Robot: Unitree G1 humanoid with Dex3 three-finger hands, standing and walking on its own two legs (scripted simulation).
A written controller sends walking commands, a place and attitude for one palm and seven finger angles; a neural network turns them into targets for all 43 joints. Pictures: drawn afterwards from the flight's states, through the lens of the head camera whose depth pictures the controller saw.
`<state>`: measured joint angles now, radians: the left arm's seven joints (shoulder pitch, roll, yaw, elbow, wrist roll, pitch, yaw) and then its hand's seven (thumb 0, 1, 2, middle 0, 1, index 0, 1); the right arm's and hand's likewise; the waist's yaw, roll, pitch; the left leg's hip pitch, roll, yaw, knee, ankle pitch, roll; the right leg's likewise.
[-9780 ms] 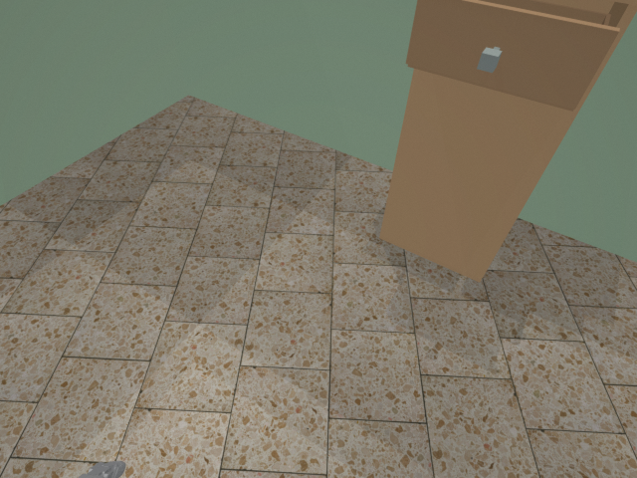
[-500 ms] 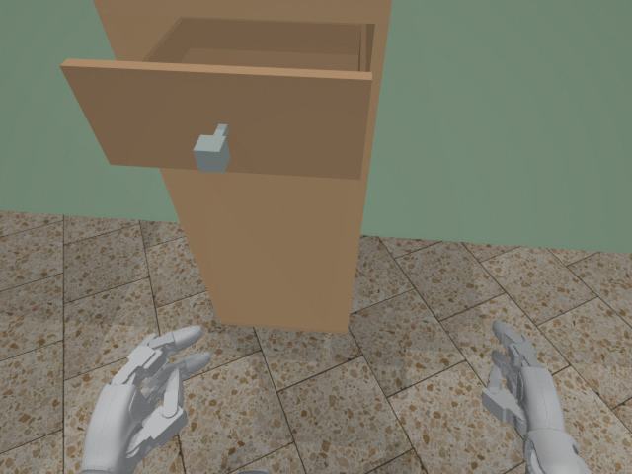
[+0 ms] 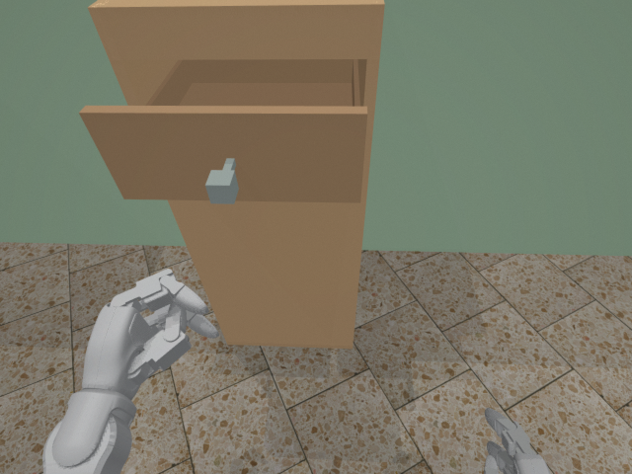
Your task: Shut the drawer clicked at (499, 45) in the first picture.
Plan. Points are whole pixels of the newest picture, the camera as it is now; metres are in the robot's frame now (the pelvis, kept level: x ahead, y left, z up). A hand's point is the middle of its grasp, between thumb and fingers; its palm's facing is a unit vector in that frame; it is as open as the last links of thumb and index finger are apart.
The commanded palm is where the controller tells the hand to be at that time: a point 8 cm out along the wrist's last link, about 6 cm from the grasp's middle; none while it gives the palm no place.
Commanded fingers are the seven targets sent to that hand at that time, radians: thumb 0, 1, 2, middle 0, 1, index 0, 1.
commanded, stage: raise the hand and make a fist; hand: left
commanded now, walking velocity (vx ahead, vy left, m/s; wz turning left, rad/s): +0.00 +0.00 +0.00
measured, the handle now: (225, 178) +0.46 +0.17 +0.14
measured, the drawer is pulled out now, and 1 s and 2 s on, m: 0.16 0.16 0.16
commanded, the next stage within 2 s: bring the fist close to the handle in 0.96 s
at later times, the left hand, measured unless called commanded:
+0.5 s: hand (176, 256) +0.25 +0.14 +0.23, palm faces -0.01 -1.00 -0.07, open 3.2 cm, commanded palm +0.22 +0.18 +0.24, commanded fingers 0.00 0.90 0.90 -1.40 -1.60 -1.40 -1.60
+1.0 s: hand (167, 232) +0.26 +0.15 +0.24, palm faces +0.05 -1.00 -0.05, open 3.2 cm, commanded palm +0.23 +0.19 +0.24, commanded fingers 0.00 0.90 0.90 -1.40 -1.60 -1.40 -1.60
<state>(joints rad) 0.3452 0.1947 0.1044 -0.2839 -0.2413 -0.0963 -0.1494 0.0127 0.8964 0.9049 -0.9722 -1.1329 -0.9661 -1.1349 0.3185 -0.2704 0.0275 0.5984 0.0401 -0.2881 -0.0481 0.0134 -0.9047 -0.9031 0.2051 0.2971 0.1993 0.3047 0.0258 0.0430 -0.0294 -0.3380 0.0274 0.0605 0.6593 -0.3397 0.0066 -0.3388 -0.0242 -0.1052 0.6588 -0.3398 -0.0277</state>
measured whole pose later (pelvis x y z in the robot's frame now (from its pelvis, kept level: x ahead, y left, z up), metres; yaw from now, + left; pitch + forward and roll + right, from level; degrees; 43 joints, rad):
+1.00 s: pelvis -0.02 -0.01 +0.02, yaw +1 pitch -8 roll +0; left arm -0.17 0.24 0.16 -0.33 -0.25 0.52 -0.07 0.01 0.89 0.90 -1.41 -1.60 -1.40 -1.60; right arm 0.11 -0.26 0.10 0.64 0.07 -0.08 -0.07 0.01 -0.91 -0.90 0.20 0.30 0.20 0.30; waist 0.07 0.06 -0.01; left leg -0.09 0.03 0.05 0.44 -0.22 0.00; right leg -0.09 0.00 -0.12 0.44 -0.23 -0.04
